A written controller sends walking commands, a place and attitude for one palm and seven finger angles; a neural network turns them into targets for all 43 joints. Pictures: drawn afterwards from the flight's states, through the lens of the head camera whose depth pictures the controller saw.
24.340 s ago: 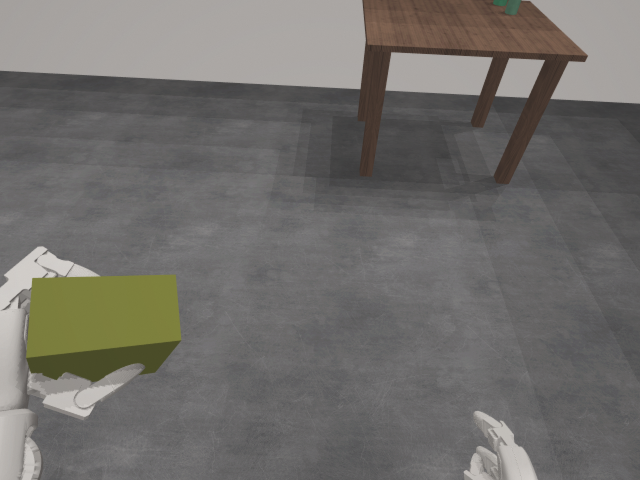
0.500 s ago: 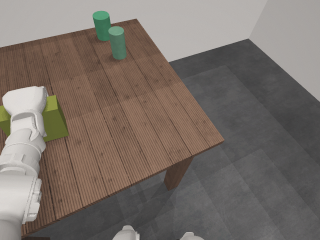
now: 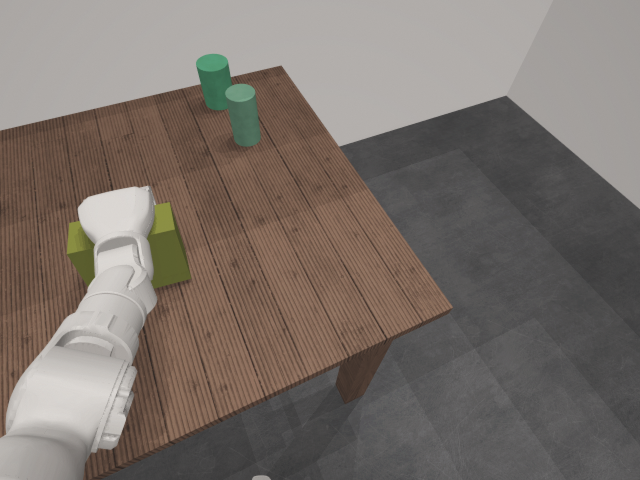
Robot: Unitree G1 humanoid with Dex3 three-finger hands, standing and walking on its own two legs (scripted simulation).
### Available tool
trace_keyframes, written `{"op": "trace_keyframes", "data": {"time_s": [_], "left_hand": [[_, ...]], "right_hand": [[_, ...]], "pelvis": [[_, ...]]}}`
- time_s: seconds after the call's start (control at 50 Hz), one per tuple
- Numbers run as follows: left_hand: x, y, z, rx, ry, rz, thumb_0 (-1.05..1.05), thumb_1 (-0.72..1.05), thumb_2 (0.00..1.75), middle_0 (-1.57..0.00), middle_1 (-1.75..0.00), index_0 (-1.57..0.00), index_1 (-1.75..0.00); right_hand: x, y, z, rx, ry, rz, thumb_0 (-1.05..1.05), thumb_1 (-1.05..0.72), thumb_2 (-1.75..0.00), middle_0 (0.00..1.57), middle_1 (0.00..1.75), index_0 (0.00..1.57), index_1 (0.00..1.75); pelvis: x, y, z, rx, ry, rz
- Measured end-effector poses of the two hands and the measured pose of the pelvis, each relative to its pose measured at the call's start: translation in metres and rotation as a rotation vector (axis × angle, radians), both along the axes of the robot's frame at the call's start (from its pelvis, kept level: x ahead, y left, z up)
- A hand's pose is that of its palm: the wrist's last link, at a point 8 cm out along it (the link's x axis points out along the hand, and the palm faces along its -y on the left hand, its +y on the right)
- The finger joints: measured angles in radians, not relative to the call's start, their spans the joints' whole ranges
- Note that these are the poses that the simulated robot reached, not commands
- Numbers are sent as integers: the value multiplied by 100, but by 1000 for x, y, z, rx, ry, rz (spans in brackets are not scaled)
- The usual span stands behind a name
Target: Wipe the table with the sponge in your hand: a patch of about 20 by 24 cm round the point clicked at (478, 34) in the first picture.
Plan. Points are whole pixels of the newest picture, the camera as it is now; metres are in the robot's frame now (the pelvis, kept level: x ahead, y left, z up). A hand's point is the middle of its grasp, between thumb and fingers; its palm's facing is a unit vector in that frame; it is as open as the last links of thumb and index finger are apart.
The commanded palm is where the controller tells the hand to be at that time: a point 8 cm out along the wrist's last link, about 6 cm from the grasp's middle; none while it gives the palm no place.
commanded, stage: wipe back along the middle lane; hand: left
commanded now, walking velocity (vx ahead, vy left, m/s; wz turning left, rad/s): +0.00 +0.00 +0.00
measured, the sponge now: (137, 260) +0.42 +0.28 -0.03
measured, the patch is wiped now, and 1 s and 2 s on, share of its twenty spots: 0.40 0.65 0.75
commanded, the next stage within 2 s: slide across to the third lane in 1.92 s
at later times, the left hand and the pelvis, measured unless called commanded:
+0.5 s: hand (146, 255) +0.41 +0.25 +0.00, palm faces -0.09 -0.01 -1.00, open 10.5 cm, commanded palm +0.37 +0.23 +0.03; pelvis +0.01 -0.01 +0.01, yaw +0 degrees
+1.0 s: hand (155, 282) +0.37 +0.23 +0.00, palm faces -0.07 -0.01 -1.00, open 10.5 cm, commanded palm +0.32 +0.20 +0.03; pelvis +0.01 -0.01 +0.01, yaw +1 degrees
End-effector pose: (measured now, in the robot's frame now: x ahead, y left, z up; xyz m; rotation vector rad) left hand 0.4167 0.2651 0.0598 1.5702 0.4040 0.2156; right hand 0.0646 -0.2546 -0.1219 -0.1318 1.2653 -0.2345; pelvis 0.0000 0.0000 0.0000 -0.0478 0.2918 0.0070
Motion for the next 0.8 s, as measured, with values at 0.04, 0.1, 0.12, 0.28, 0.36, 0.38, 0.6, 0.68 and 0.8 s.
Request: {"op": "trace_keyframes", "data": {"time_s": [0.04,0.1,0.12,0.28,0.36,0.38,0.6,0.68,0.8], "left_hand": [[0,-2,-1,6,3,11,0,-53,104,-68,-133,-70,-133],[1,-4,-3,11,14,25,0,-53,104,-68,-133,-70,-133],[2,-5,-3,12,18,29,0,-53,104,-68,-133,-70,-133],[-3,-9,-4,-7,4,18,0,-52,104,-68,-133,-70,-133],[-10,-14,-4,-11,-9,12,0,-52,104,-68,-133,-69,-134],[-12,-15,-4,-11,-13,10,0,-52,104,-67,-134,-69,-134],[-32,-28,-5,-8,-31,5,0,-52,104,-67,-134,-68,-134],[-40,-32,-5,-8,-39,1,0,-51,104,-66,-134,-68,-135],[-52,-37,-5,-12,-52,2,0,-51,104,-66,-134,-68,-135]], "right_hand": [[3,-3,0,1,0,0,0,-91,-90,20,30,20,30],[5,-9,1,-3,4,-1,0,-91,-90,20,30,20,30],[6,-11,2,-6,7,-1,0,-91,-90,20,30,20,30],[8,-25,6,-21,20,-12,0,-91,-90,20,30,20,30],[14,-27,8,-20,12,-10,0,-91,-90,20,30,20,30],[16,-27,8,-18,7,-10,0,-91,-90,20,30,20,30],[52,-11,11,15,-87,32,0,-91,-90,20,30,20,30],[62,-3,13,29,-115,50,0,-91,-90,20,30,20,30],[72,5,15,42,-143,69,1,-91,-90,20,30,20,30]], "pelvis": [[2,-2,1,1,-1,0],[5,-6,2,3,-2,2],[5,-7,2,4,-2,2],[13,-13,4,7,-10,0],[15,-14,5,9,-21,1],[15,-14,5,9,-23,1],[12,-11,6,14,-50,5],[10,-10,6,14,-57,5],[8,-8,7,15,-73,9]]}}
